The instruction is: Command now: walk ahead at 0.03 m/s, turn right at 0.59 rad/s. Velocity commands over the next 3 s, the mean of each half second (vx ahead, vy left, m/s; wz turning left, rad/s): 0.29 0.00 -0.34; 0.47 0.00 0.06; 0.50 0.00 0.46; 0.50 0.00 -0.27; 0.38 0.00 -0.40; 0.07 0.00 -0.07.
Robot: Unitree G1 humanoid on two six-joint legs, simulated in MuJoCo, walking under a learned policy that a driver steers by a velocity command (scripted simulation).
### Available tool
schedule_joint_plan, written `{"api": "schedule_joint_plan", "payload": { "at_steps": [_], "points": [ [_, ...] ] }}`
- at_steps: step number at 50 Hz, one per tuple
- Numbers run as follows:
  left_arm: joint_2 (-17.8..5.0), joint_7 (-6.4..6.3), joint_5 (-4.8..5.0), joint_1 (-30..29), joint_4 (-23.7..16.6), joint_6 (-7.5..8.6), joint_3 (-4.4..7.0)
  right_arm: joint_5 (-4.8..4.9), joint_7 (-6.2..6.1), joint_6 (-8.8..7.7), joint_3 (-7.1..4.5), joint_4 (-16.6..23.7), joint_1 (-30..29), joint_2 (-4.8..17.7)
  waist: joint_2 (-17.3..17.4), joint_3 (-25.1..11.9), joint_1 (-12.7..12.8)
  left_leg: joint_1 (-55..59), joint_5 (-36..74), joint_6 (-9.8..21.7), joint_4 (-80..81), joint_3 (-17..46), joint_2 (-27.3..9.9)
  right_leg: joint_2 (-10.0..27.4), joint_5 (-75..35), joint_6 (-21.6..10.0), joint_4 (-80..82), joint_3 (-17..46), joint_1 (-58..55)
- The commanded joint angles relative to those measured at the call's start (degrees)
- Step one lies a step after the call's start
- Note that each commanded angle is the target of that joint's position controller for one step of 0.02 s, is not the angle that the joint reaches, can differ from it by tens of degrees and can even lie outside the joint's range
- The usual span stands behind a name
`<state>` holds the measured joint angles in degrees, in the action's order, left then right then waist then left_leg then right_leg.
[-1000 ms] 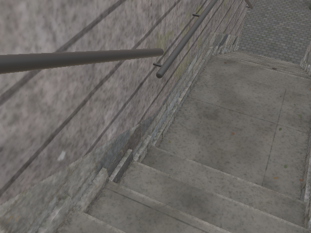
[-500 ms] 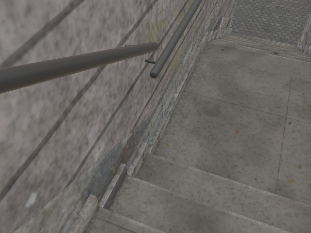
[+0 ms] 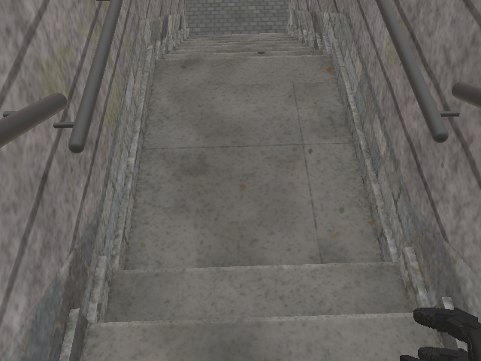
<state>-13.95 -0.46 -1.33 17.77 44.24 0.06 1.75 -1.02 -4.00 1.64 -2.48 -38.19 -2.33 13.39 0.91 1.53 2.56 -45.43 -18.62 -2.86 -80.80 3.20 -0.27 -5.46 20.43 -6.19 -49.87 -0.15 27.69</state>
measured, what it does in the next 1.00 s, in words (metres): goes down: left foot, then right foot 0.17 m lower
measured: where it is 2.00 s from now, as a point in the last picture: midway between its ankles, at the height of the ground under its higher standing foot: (228, 271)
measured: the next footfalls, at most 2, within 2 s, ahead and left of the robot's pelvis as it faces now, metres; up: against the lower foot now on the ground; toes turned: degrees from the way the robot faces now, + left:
left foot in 0.26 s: +0.01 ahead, +0.16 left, +0.00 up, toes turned -8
right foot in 0.72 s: +0.28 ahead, -0.08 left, -0.17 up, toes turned -14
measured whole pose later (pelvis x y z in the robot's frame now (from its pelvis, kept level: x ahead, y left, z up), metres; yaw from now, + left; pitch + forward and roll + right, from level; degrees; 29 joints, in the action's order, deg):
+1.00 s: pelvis +0.30 +0.02 -0.15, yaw -6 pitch +2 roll -4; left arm -9.2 1.5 -6.3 27.9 60.1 5.8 -1.0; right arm -5.6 4.6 -4.4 -0.2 -55.5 17.1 12.3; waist 4.4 0.1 1.3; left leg -48.1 15.9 3.3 -54.4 6.7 -6.0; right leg -3.2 23.2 -3.7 -34.5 -10.1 13.7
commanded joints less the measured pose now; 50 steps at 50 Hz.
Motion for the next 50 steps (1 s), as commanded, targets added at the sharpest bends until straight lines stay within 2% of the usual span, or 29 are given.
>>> {"api": "schedule_joint_plan", "payload": {
  "at_steps": [1, 2, 4, 5, 8, 10, 11, 12, 13, 14, 15, 16, 19, 21, 25, 28, 33, 35, 36, 37, 38, 39, 40, 41, 42, 43, 45, 46, 50],
  "points": [
    [-12.8, 2.6, -5.26, -2.1, -6.0, 3.88, 1.22, -3.42, 5.18, -1.35, -1.67, -1.2, 17.8, 10.3, -2.1, -7.5, -5.7, 7.9, 10.0, -2.4, -15.6, -0.9, 1.5, 13.7, -35.0, -12.0, 14.2, 20.8, 8.8],
    [-13.0, 2.65, -6.59, 2.1, -4.1, 4.06, 0.56, -4.63, 5.91, -2.36, -1.27, 1.1, 13.9, 10.6, -0.2, -9.0, -3.6, 4.4, 7.0, -3.1, -16.2, -1.4, 0.7, 13.5, -24.3, -10.7, 14.1, 21.4, 4.2],
    [-10.8, 2.44, -4.41, 8.8, -0.2, 4.75, -0.21, -5.48, 6.1, -3.3, 0.83, 1.6, 12.7, 8.5, -4.7, -6.0, 0.0, -4.0, 0.3, -2.7, -11.6, 1.2, -0.8, 15.6, -3.2, -9.6, 16.1, 27.3, -5.9],
    [-10.5, 2.12, -0.85, 5.0, -2.9, 5.31, -0.01, -4.58, 5.62, -3.5, 1.76, 3.9, 4.9, 7.0, -3.9, -2.9, 2.1, -6.8, -8.1, -4.2, 10.3, 2.0, -2.3, 15.8, 13.0, -9.7, 20.3, 32.9, -7.9],
    [-12.7, 2.72, -1.16, -2.1, -3.5, 5.82, -0.71, -4.01, 5.34, -4.71, 1.93, 0.3, 13.1, 6.9, -9.6, -4.8, -1.3, 17.2, -13.5, -4.5, 13.3, -5.7, 2.4, 12.8, 13.4, -9.4, 22.5, 28.7, 5.1],
    [-12.8, 2.29, -0.56, -3.8, -4.2, 6.06, -0.72, -4.25, 5.58, -4.88, 2.15, 0.1, 12.8, 6.4, -7.9, -5.3, -0.9, 23.1, -16.5, -3.6, 26.8, -7.6, 4.5, 11.6, 11.5, -9.0, 19.0, 27.1, 3.5],
    [-11.6, 2.7, 0.75, -2.1, -2.4, 5.25, -0.72, -2.32, 5.99, -4.44, 2.37, -0.4, 11.2, 5.3, -4.5, -4.7, 0.0, 24.3, -13.4, -2.0, 45.3, -1.9, 2.2, 11.8, 12.3, -8.2, 15.6, 29.1, -0.4],
    [-12.6, 3.47, 1.07, -5.1, -2.9, 4.74, -0.18, -1.89, 5.85, -5.04, 2.21, -3.1, 20.0, 3.8, -3.3, -6.8, -4.1, 33.4, -8.8, -0.7, 49.8, -6.5, 5.4, 9.3, 8.7, -8.7, 9.9, 26.8, -0.2],
    [-10.0, 4.4, -0.4, -2.5, -0.9, 4.43, -0.31, -3.25, 5.58, -5.73, 0.94, -6.4, 28.7, 5.7, -0.8, -7.3, -5.9, 45.9, -3.7, 3.3, 47.8, -0.5, 3.0, 5.8, 5.5, -5.2, -1.8, 21.7, 10.2],
    [-3.9, 5.4, -0.9, 3.3, -3.3, 4.51, -1.03, -4.12, 6.28, -6.88, -1.85, -6.2, 32.8, 16.6, 11.5, -3.9, -3.0, 51.3, 19.4, 23.3, 53.2, 33.2, -15.5, -4.0, 19.3, 2.2, -15.4, 11.1, 32.4],
    [-5.6, 4.65, -3.22, -2.2, -4.5, 5.12, -1.07, -6.8, 6.87, -7.46, -1.74, -5.3, 31.8, 14.5, 3.2, 1.5, -7.0, 52.6, 18.7, 29.6, 55.8, 44.9, -23.8, 1.3, 13.5, 3.1, -22.4, 19.1, 48.1],
    [-4.2, 3.11, -3.71, -6.9, -3.9, 5.17, -1.2, -6.61, 7.15, -7.39, -0.35, -6.1, 28.2, 9.0, -3.6, 2.7, -6.3, 51.4, 13.5, 27.4, 56.3, 39.1, -22.2, 4.4, 2.5, 3.6, -20.0, 19.9, 51.9],
    [-3.6, 3.46, -5.07, -2.8, 1.0, 3.67, -1.42, -3.32, 6.39, -7.85, 2.27, -9.2, 25.4, -1.3, -0.4, -2.6, -1.6, 37.5, 17.7, 19.8, 50.2, 18.1, -9.0, 8.1, -11.9, 5.4, -23.6, 7.2, 37.1],
    [-4.4, 5.68, -6.66, -5.2, 1.9, 3.56, -1.54, -3.62, 5.09, -9.15, 2.91, -9.5, 24.6, -1.3, -1.8, -2.8, -3.2, 29.6, 8.9, 16.5, 48.4, 8.7, -3.4, 10.6, -33.1, 4.6, -11.6, 7.4, 30.6],
    [-4.8, 5.78, -4.78, -16.8, -0.2, 3.83, -1.49, -3.4, 3.9, -10.63, 3.56, -13.9, 34.2, 1.8, -0.8, -1.0, -7.3, 19.3, -1.6, 17.0, 42.6, 7.4, -4.6, 11.2, -55.8, 4.6, 6.2, 1.6, 19.3],
    [-4.4, 5.78, -4.47, -19.9, -2.8, 3.44, -1.82, -2.87, 5.96, -9.42, 3.22, -15.7, 35.6, 3.5, 1.7, 3.7, -7.8, 8.3, -6.3, 17.0, 42.0, 8.5, -5.0, 9.0, -46.7, 5.2, 9.8, -2.2, 4.8],
    [-4.8, 5.56, -3.72, -24.5, -2.8, 3.2, -1.8, -0.48, 5.44, -8.53, 2.14, -17.7, 37.6, 5.3, 2.2, 5.5, -12.4, 30.6, 8.3, 16.9, 32.0, 15.9, -6.5, 7.4, -27.2, 5.6, 27.3, -4.0, 5.2],
    [-4.2, 5.17, -3.01, -7.1, 4.1, 3.15, -0.94, -2.59, 7.19, -6.6, 2.11, -21.8, 37.5, 6.0, -2.7, 1.7, -5.4, 31.7, 9.5, 17.2, 16.7, 14.1, -5.6, 11.0, -39.2, 3.1, 40.8, -1.7, -14.9],
    [-4.6, 2.12, 2.39, -0.2, 8.4, 2.93, 0.95, 0.52, 2.69, -3.38, 0.73, -22.9, 38.2, 4.8, -0.8, 1.2, -4.0, 21.8, 18.8, 15.3, -0.3, 3.1, -0.6, 7.6, -37.3, 4.5, 35.2, -6.8, -26.9],
    [-7.0, 1.21, 1.87, 9.8, 10.1, 2.91, 0.73, 1.0, 2.19, -3.23, 0.02, -21.3, 39.1, 3.2, -9.0, -6.5, -1.1, 1.5, -24.5, 12.8, -23.7, -1.1, 5.5, 18.4, -65.5, -1.1, 24.7, 4.7, -49.7],
    [-7.2, 1.12, 2.86, 14.7, 11.0, 2.16, 1.09, 3.05, 0.26, -3.76, 0.73, -18.8, 43.3, 1.7, -9.2, -20.7, -0.4, -12.4, -38.3, 11.0, -36.9, 0.4, 2.5, 27.4, -75.6, -3.7, 5.1, 9.9, -69.9],
    [-10.1, 4.78, -5.2, 21.0, 11.5, 3.21, 1.94, -2.94, 7.59, -6.07, 4.99, -16.4, 40.9, -5.0, -10.8, -27.4, 6.4, -21.0, -26.4, 6.6, -34.8, 5.7, 1.9, 31.9, -51.4, -18.6, 16.1, 21.3, -72.9],
    [-9.6, 5.4, -7.25, 13.6, 10.9, 2.75, 2.63, -0.99, 8.85, -6.93, 3.72, -13.7, 32.6, -2.1, -1.2, -8.8, 4.8, -29.3, -13.2, 6.1, -26.5, 6.0, -1.7, 32.6, -22.5, -15.3, 25.2, 22.3, -56.4],
    [-7.8, 5.62, -6.94, 10.8, 10.8, 2.41, 1.93, -0.94, 8.15, -7.48, 2.57, -14.5, 29.5, 2.1, 4.6, -2.8, 3.0, -26.8, -7.8, 6.1, -21.5, 4.5, -3.2, 28.7, -7.9, -13.3, 28.6, 18.9, -42.0],
    [0.2, 4.76, -6.48, 4.3, 9.0, 3.78, -0.95, -2.33, 7.61, -7.67, 2.58, -15.2, 29.5, 0.9, 6.7, 1.6, -2.8, -18.0, 8.7, 7.6, -0.5, 6.4, -8.0, 24.4, -10.0, -9.8, 31.1, 11.7, -24.6],
    [2.1, 4.02, -5.44, 2.4, 8.5, 4.52, -1.81, -3.73, 7.16, -6.93, 1.94, -16.0, 27.9, 2.2, -1.4, 5.0, -5.2, -8.7, 12.8, 8.4, 5.0, 4.3, -9.2, 20.5, -11.7, -9.7, 33.1, 8.5, -11.5],
    [-0.3, 3.3, -2.83, 4.1, 8.3, 5.52, -1.52, -5.36, 8.7, -5.77, 1.73, -16.5, 23.9, 2.0, -3.7, 1.6, -2.8, 1.9, 24.9, 6.5, 18.5, 1.6, -6.8, 18.7, -13.1, -12.1, 34.7, 4.0, -3.3],
    [-1.6, 2.85, -4.35, 3.8, 9.7, 5.89, -1.06, -5.49, 9.9, -5.8, 2.97, -18.9, 31.6, -2.1, -3.9, -1.0, -6.5, 6.7, 29.8, 7.1, 14.0, 2.1, -6.1, 18.6, -12.9, -11.5, 30.9, 3.9, 0.4],
    [3.4, 1.03, -5.11, 13.7, 16.2, 7.55, -3.84, -3.91, 8.96, -6.43, 2.94, -16.5, 22.6, 0.0, -0.1, 2.4, -2.7, -5.4, 49.6, 5.6, 39.1, 9.2, -9.2, 21.6, -12.2, -8.0, 21.1, 2.7, -15.2]
  ]
}}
